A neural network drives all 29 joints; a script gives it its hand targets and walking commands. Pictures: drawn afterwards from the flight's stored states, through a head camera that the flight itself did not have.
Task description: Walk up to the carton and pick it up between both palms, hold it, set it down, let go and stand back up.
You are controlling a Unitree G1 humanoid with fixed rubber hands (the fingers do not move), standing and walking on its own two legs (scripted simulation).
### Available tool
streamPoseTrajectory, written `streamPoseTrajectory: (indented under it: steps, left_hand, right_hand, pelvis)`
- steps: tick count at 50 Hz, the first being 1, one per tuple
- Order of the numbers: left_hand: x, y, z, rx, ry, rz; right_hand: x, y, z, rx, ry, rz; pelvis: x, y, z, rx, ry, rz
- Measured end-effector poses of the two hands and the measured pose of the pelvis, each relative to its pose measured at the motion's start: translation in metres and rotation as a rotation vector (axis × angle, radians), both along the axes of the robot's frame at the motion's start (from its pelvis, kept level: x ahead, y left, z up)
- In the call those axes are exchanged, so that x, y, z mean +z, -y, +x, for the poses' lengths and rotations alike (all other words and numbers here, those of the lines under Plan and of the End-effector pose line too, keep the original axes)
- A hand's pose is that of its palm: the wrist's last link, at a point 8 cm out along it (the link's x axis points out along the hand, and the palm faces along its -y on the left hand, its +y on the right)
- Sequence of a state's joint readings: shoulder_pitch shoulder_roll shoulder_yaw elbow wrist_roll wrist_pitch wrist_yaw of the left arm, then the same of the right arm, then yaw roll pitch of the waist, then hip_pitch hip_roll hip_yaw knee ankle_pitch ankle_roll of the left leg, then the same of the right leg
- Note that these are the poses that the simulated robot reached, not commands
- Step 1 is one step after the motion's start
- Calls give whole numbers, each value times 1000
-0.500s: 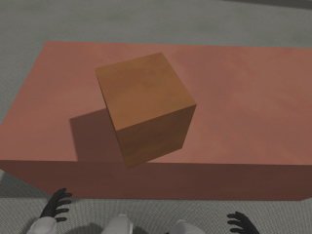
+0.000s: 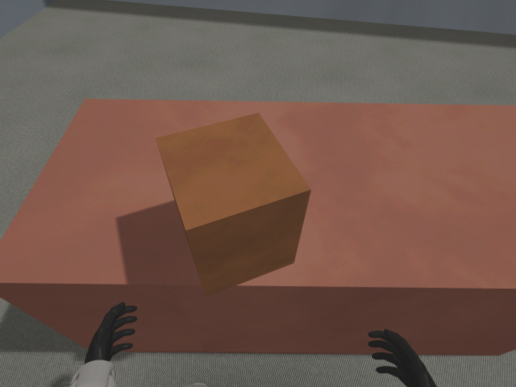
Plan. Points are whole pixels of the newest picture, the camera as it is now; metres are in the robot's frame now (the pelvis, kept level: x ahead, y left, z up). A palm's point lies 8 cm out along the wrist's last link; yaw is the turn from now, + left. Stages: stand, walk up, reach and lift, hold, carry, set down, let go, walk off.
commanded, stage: reach and lift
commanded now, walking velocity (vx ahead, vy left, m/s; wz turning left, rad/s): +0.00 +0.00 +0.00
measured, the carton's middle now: (231, 206) +0.45 +0.06 -0.03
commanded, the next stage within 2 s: none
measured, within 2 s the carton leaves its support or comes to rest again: neither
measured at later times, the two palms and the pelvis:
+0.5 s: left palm (125, 347) +0.19 +0.20 -0.04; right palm (422, 359) +0.19 -0.25 -0.06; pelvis +0.01 +0.00 +0.00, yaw +0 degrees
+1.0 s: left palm (137, 328) +0.21 +0.19 -0.02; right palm (417, 326) +0.23 -0.24 -0.03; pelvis +0.01 +0.00 +0.00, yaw +0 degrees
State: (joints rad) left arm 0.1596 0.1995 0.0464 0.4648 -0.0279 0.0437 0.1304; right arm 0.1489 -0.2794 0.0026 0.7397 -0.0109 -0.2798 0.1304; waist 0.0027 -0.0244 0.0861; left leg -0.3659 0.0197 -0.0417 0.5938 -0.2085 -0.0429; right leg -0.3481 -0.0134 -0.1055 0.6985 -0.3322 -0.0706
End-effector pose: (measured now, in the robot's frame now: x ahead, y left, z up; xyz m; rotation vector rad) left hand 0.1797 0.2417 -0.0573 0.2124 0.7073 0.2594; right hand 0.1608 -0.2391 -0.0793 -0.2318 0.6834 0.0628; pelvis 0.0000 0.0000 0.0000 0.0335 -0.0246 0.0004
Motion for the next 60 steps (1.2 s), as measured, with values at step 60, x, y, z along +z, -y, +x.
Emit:
streamPoseTrajectory:
  steps: [60]
  left_hand:
    - [50,55,58,44,377,-109]
  right_hand:
    - [59,-8,101,3,358,197]
  pelvis:
    - [4,-4,18,1,-39,-6]
